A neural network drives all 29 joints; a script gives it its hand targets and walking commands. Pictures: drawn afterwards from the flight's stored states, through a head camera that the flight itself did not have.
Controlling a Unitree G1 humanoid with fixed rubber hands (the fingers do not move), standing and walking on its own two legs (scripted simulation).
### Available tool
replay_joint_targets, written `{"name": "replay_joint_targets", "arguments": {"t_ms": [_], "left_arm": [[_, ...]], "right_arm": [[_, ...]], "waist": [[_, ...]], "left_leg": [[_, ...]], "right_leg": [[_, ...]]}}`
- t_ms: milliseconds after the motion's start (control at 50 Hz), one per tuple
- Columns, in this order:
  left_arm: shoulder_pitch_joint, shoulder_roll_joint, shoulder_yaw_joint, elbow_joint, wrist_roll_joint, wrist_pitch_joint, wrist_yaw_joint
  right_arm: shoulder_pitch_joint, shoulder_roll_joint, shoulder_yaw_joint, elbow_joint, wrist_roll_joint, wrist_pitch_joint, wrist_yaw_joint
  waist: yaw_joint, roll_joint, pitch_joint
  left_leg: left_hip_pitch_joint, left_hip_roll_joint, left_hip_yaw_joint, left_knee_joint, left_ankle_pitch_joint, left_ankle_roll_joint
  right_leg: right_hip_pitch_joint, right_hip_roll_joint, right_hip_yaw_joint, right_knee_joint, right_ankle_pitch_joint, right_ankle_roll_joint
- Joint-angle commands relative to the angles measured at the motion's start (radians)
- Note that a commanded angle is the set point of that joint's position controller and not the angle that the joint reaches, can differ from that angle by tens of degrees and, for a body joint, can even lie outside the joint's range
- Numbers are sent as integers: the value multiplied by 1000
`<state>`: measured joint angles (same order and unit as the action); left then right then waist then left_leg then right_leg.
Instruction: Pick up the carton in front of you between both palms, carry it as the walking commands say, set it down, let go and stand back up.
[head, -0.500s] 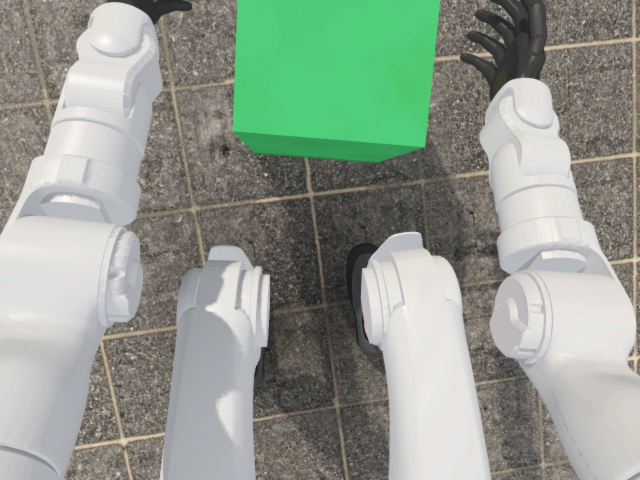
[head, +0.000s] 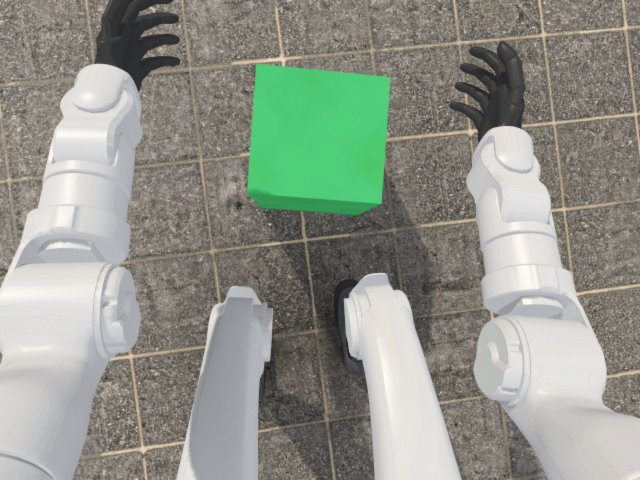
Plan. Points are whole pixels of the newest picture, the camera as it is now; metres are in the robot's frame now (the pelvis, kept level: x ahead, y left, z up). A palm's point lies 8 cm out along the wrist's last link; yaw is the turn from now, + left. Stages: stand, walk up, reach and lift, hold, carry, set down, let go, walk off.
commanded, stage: set down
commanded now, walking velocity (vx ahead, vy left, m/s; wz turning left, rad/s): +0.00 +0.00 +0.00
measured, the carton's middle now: (315, 153) +0.52 -0.04 -0.40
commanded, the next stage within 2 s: let go in 0.28 s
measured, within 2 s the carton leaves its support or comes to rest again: neither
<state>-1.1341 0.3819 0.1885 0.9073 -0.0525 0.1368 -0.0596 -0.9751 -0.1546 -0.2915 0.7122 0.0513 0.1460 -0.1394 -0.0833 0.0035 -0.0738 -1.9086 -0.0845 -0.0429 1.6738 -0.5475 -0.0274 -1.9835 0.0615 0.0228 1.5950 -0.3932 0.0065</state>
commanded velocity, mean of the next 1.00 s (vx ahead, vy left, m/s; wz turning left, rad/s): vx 0.00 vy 0.00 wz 0.00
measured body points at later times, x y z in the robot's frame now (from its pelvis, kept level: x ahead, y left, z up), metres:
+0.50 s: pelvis +0.04 +0.00 +0.14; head +0.30 -0.01 +0.51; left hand +0.51 +0.19 +0.04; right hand +0.44 -0.22 +0.03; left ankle +0.08 +0.12 -0.49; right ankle +0.12 -0.11 -0.49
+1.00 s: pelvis +0.10 -0.01 +0.24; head +0.21 +0.00 +0.68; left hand +0.34 +0.22 +0.15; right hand +0.29 -0.24 +0.16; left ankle +0.08 +0.12 -0.49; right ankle +0.12 -0.11 -0.49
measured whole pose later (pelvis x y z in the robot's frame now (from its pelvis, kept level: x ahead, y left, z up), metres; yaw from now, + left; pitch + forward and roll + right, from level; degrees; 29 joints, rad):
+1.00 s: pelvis +0.10 -0.01 +0.24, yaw +0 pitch +12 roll +0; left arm 0.06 0.20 0.10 0.52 0.03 -0.04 -0.03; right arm 0.16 -0.17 -0.05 0.43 0.01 -0.02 0.05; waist -0.05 -0.02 0.00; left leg -0.46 -0.03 -0.09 0.55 -0.30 -0.01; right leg -0.54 0.05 0.04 0.53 -0.21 -0.02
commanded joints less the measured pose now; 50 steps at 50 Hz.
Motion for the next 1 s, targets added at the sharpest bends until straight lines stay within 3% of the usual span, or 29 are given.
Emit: {"name": "replay_joint_targets", "arguments": {"t_ms": [0, 20, 80, 100, 120, 140, 160, 180, 220, 240, 360, 400, 420, 460, 480, 500, 520, 540, 560, 620, 720, 740, 780, 800, 840, 880, 900, 940, 980], "left_arm": [[-161, 48, 21, -113, 62, 1, 22], [-141, 89, 49, -162, 85, -4, 26], [-147, 131, 77, -239, 90, -16, 35], [-198, 47, 25, -178, 81, -1, 33], [-202, 147, 69, -326, 110, -16, 31], [-158, 77, 27, -187, 66, 0, 19], [-98, 79, 53, -165, 110, -11, 18], [-94, 56, 20, -119, 100, -15, 11], [-79, -4, 14, -113, 93, -26, 3], [-81, 11, 52, -79, 84, -18, 3], [139, 40, 60, -47, 125, -28, -13], [273, -58, 84, -172, 170, -40, 17], [267, -5, 127, -204, 161, -54, 33], [376, -108, 55, -266, 186, -51, 56], [369, -103, 64, -354, 145, -66, 59], [457, -119, 72, -338, 156, -68, 71], [542, -116, 65, -242, 166, -72, 75], [530, -96, 47, -351, 139, -91, 81], [567, -113, 26, -350, 130, -108, 79], [615, -63, 19, -407, 128, -154, 55], [842, -59, -2, -375, 100, -175, 40], [928, -30, 4, -389, 106, -182, 38], [1087, -111, -37, -329, 107, -165, 14], [1025, -105, -73, -405, 56, -172, 16], [1107, -103, -85, -485, 94, -182, 30], [1153, -54, -38, -458, 111, -193, 29], [1171, -107, -102, -526, 66, -206, 32], [1196, -92, -48, -508, 85, -193, 28], [1268, -118, -77, -498, 100, -167, 25]], "right_arm": [[-83, -36, 9, -52, 39, -9, 41], [-51, -64, -10, -151, 5, -16, 47], [-121, -122, -3, -302, 19, -17, 54], [-114, -132, -17, -209, 35, -12, 57], [-63, -77, 3, -241, 45, -6, 57], [-82, -80, 9, -203, 19, -19, 60], [-84, -104, -8, -210, 36, -19, 58], [4, -70, -23, -147, -6, -35, 59], [-20, -55, -36, -80, -6, -41, 61], [27, -69, -27, -34, -13, -47, 68], [193, 7, 26, -124, -66, -54, 75], [316, -92, -32, -218, -131, -72, 95], [323, -73, 35, -220, -111, -75, 109], [406, -92, 49, -139, -122, -76, 139], [377, -106, 84, -325, -95, -84, 163], [405, -117, 79, -280, -107, -88, 175], [495, -67, 124, -243, -88, -89, 185], [484, -100, 101, -282, -106, -103, 183], [555, -106, 129, -293, -90, -121, 188], [703, -163, 110, -219, -114, -148, 180], [880, -109, 159, -256, -68, -177, 176], [939, -51, 208, -237, -29, -169, 181], [1064, -59, 215, -269, -24, -157, 185], [976, -58, 225, -291, -21, -163, 184], [1155, -77, 187, -307, -31, -174, 185], [1130, -138, 182, -356, -65, -186, 180], [1142, -104, 193, -428, -40, -191, 183], [1112, -160, 211, -381, -48, -187, 195], [1200, -141, 201, -355, -42, -165, 209]], "waist": [[29, 113, -959], [3, 124, -1057], [46, 81, -1105], [-5, 120, -1003], [46, 151, -981], [-15, 74, -1001], [57, 122, -900], [-47, 92, -874], [8, 90, -830], [-19, 52, -830], [15, 21, -888], [-12, 122, -958], [6, 13, -963], [38, 92, -761], [10, 20, -828], [92, 33, -845], [40, 20, -765], [40, -74, -695], [55, 12, -737], [0, -10, -591], [22, -46, -485], [74, 26, -497], [39, 16, -361], [87, -22, -314], [33, -12, -372], [24, -49, -327], [27, 8, -382], [82, -21, -174], [58, 51, -133]], "left_leg": [[485, 0, 70, -323, 278, 4], [596, -4, 76, -346, 302, -4], [639, 4, 76, -395, 340, 1], [694, 13, 69, -444, 289, -2], [765, 12, 74, -458, 283, 12], [743, 9, 62, -458, 312, 3], [663, 10, 89, -481, 285, 2], [664, 19, 50, -505, 285, 4], [705, 10, 53, -540, 336, 1], [715, 12, 39, -563, 333, 2], [836, 8, 47, -660, 462, -4], [956, 6, 51, -696, 536, -31], [1009, 16, 25, -734, 570, -17], [981, 10, 25, -810, 489, -18], [1055, 11, 31, -799, 512, -7], [1075, 9, 29, -835, 566, -13], [1052, 8, 46, -839, 489, -13], [1054, 24, 16, -913, 494, 2], [1073, 27, 39, -898, 550, -8], [1124, 17, 37, -938, 455, 1], [1138, 25, 25, -1016, 453, 15], [1157, 19, 36, -1048, 468, 10], [1309, 28, 53, -1096, 442, 1], [1220, 20, 32, -1130, 472, 5], [1399, 30, 8, -1144, 534, 1], [1439, 39, 2, -1181, 502, 5], [1460, 35, 9, -1188, 586, -3], [1489, 33, 15, -1226, 505, -1], [1564, 37, 13, -1267, 499, -6]], "right_leg": [[802, 4, -83, -200, 298, 48], [849, 22, -95, -251, 293, 51], [897, 13, -89, -273, 338, 44], [872, 23, -106, -342, 292, 49], [826, 18, -100, -337, 243, 54], [868, 10, -103, -376, 283, 51], [889, 7, -88, -376, 300, 56], [870, 8, -95, -386, 314, 52], [880, 3, -83, -442, 316, 59], [874, 6, -99, -448, 314, 53], [1102, 12, -60, -557, 445, 56], [1225, -1, -47, -609, 520, 35], [1248, 7, -71, -613, 499, 49], [1267, -15, -36, -673, 440, 8], [1307, 2, -58, -694, 433, 20], [1340, -4, -59, -681, 461, 20], [1421, -6, -40, -714, 459, 20], [1416, -9, -54, -745, 474, 31], [1520, -18, -10, -756, 559, 20], [1569, -36, 11, -818, 546, 23], [1735, -65, 56, -888, 652, 20], [1798, -61, 54, -889, 658, 22], [1789, -57, 34, -977, 585, 37], [1810, -61, 41, -993, 609, 22], [1871, -57, 51, -1011, 673, 30], [1900, -43, 47, -1052, 605, 34], [1972, -43, 33, -1037, 728, 21], [1867, -46, 28, -1125, 531, 23], [1905, -32, 14, -1138, 487, 10]]}}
